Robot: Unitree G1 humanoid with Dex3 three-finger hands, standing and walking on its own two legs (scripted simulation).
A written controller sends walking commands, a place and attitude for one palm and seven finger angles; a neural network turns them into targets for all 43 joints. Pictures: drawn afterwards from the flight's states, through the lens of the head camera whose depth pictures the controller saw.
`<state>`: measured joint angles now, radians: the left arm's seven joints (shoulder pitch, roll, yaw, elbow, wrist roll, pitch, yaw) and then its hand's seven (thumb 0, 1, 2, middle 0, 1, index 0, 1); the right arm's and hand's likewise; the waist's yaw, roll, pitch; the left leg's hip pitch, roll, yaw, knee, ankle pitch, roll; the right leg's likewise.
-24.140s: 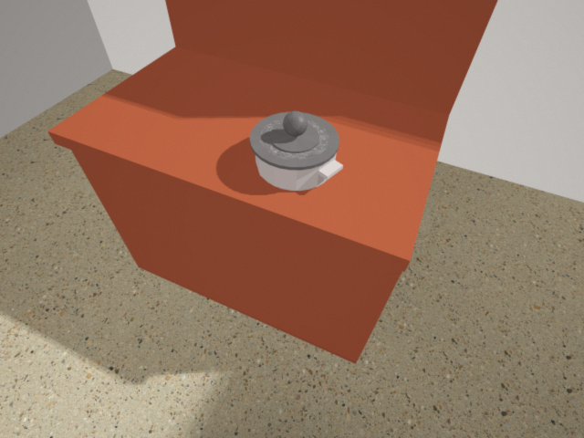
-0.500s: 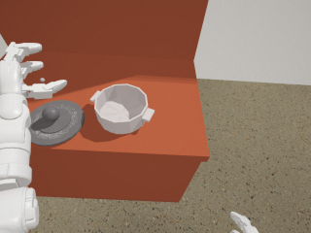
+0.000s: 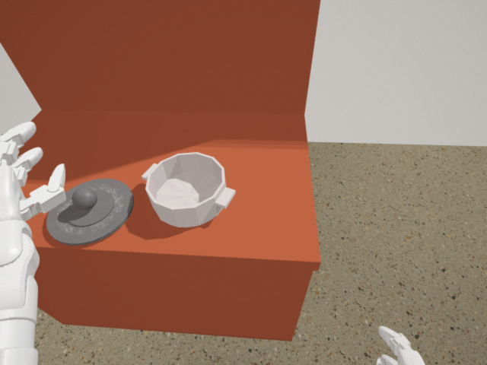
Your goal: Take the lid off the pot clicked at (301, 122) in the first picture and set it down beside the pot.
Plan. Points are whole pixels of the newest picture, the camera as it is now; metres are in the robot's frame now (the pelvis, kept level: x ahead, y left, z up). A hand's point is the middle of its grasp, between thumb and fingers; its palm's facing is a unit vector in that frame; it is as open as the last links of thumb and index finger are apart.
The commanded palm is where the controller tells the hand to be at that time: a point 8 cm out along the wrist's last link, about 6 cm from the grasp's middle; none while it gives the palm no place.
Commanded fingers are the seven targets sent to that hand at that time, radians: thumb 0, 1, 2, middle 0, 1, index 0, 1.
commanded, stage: draw the hand back to the body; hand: left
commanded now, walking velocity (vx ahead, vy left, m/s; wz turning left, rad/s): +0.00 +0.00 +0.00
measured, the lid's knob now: (84, 198) +0.46 +0.41 -0.04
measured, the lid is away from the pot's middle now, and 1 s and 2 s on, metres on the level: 0.24 0.24 0.24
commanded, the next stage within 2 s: step back with the hand held close in 1.00 s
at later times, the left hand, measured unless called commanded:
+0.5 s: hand (40, 242) +0.23 +0.28 +0.16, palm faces +0.45 -0.85 -0.29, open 7.4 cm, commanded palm +0.17 +0.31 +0.18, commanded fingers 0.00 0.90 0.90 -0.20 -0.30 -0.20 -0.30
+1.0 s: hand (15, 307) +0.15 +0.27 +0.15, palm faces +0.40 -0.85 -0.35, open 7.4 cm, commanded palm +0.10 +0.30 +0.17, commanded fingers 0.00 0.90 0.90 -0.20 -0.30 -0.20 -0.30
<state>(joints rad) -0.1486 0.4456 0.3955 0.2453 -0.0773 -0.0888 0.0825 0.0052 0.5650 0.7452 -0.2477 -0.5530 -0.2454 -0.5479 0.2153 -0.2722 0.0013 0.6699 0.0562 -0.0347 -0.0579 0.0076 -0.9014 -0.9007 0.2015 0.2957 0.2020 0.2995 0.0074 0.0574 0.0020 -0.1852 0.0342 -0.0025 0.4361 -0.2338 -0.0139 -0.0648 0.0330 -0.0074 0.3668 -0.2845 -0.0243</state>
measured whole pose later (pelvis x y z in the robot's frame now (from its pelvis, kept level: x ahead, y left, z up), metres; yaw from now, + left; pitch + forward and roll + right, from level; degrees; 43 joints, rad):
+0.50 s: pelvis -0.01 +0.01 +0.00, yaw +0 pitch -4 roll +0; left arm 0.19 0.34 0.34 -0.12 -0.11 -0.11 0.08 0.01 0.89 0.89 -0.21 -0.31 -0.21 -0.30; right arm 0.17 -0.23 0.02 0.66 0.03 -0.08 -0.07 0.01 -0.90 -0.90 0.20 0.30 0.20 0.30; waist 0.04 0.06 0.02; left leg -0.13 0.03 0.00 0.40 -0.20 -0.01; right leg -0.01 0.02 -0.01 0.33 -0.25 -0.02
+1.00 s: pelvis -0.03 +0.02 +0.00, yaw +1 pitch -5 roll -1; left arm 0.51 0.32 0.27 -0.43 -0.09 -0.11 0.08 0.01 0.89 0.90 -0.21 -0.30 -0.21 -0.30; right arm 0.17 -0.21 0.02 0.64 0.01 -0.12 -0.07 0.01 -0.90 -0.90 0.20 0.30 0.20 0.30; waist 0.07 0.06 0.02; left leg -0.13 0.01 0.00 0.42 -0.19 0.01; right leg 0.00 0.01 -0.01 0.33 -0.24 0.00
